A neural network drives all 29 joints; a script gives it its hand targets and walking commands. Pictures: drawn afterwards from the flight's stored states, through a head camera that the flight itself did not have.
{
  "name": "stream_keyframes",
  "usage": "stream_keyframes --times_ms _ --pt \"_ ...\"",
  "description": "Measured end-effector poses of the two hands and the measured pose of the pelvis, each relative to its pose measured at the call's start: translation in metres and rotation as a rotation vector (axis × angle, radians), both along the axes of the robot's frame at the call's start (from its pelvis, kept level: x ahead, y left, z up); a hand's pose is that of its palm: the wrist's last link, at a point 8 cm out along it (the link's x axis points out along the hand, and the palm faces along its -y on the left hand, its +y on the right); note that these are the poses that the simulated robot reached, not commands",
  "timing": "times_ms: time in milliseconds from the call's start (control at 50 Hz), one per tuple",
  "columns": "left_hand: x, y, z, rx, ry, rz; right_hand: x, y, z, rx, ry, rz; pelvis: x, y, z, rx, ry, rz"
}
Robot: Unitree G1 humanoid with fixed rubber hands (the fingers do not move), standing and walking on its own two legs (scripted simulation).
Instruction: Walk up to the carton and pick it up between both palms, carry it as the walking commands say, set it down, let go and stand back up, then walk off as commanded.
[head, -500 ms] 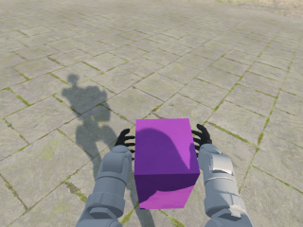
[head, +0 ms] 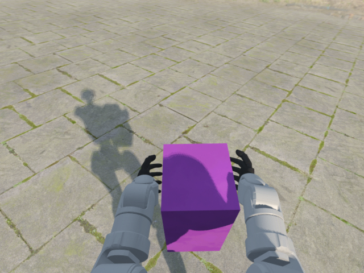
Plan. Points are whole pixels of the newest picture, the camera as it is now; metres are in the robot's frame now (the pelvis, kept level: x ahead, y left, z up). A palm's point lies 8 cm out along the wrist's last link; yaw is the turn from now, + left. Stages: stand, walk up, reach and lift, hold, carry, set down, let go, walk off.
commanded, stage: hold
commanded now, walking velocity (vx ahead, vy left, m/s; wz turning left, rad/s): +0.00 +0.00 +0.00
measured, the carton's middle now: (194, 202) +0.30 -0.02 +0.00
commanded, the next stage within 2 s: carry in 0.74 s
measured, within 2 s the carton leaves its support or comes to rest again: neither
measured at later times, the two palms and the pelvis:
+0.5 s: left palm (144, 184) +0.31 +0.10 +0.05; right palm (244, 181) +0.31 -0.13 +0.07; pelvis +0.00 +0.00 +0.00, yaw +0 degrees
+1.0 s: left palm (156, 173) +0.31 +0.07 +0.09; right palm (260, 171) +0.32 -0.16 +0.11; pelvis +0.00 -0.03 +0.00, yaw -1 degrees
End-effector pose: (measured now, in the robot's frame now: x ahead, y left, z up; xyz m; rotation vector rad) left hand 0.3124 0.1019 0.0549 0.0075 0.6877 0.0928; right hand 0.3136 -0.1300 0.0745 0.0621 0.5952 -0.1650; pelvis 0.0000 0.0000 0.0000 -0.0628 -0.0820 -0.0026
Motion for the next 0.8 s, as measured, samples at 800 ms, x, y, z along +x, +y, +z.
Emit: stream_keyframes --times_ms 800 --pt "-0.0029 0.0021 -0.0006 0.003 0.003 0.006 -0.0008 0.0022 0.001 0.001 0.004 0.007 -0.0017 -0.0005 -0.0005 0.003 -0.003 -0.003"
